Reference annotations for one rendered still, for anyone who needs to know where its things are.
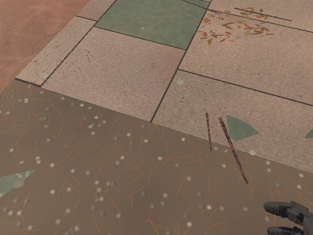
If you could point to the right robot hand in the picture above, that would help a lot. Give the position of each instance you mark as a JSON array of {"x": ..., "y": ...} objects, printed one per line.
[{"x": 293, "y": 211}]

